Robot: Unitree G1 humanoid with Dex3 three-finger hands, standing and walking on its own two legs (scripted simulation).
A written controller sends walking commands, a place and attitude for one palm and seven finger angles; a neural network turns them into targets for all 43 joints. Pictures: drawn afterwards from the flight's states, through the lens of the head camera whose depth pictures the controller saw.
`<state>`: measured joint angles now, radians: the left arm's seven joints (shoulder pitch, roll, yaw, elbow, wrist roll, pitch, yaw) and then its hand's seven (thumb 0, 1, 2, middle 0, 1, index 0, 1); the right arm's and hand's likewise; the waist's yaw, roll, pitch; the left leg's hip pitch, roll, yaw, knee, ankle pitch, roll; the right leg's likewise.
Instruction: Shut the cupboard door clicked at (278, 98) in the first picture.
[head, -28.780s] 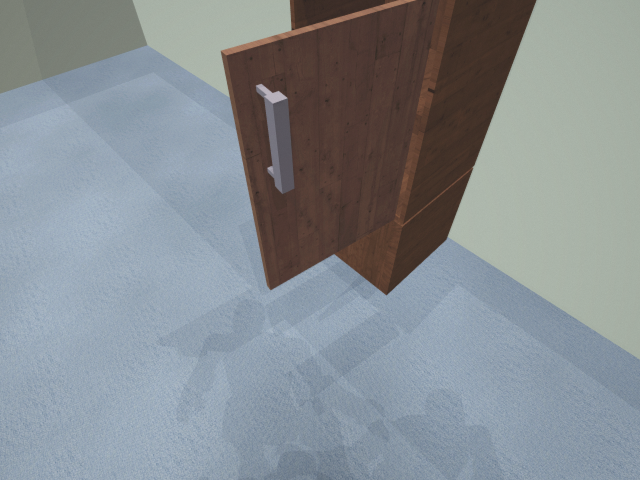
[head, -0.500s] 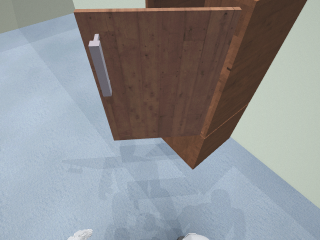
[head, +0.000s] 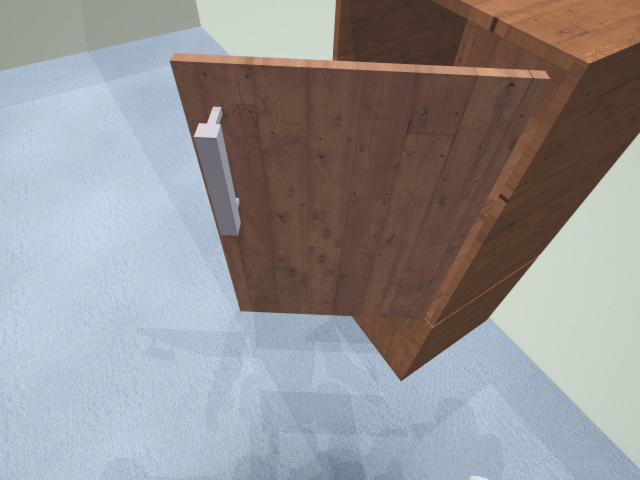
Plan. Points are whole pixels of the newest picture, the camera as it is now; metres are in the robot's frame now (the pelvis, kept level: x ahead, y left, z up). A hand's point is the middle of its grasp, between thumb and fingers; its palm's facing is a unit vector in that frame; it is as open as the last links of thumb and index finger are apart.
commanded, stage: come to a stop and stand still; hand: left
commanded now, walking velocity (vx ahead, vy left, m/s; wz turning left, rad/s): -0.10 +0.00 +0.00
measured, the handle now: (223, 175) +0.46 +0.18 +0.11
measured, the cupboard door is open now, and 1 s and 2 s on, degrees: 55 55 55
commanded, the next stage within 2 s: look again from close up in 0.86 s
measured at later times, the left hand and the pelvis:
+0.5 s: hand out of the picture +0.02 +0.21 -0.16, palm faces +0.00 -0.97 -0.26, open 7.4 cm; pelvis -0.04 +0.01 +0.00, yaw -1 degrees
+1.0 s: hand out of the picture +0.00 +0.25 -0.15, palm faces -0.05 -0.94 -0.34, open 7.4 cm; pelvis -0.07 +0.01 +0.01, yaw -1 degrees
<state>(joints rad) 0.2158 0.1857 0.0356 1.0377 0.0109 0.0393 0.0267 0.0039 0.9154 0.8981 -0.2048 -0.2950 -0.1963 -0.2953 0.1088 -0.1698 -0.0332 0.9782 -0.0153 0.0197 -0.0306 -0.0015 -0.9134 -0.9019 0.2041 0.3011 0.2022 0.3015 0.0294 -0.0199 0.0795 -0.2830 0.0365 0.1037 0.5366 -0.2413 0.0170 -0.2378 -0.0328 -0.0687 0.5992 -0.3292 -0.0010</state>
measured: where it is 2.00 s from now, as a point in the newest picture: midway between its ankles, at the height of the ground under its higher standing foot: outside the picture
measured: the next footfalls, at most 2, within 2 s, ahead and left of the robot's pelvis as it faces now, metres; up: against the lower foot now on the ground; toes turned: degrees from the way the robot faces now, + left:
left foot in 0.30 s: +0.03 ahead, +0.09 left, +0.00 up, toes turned +5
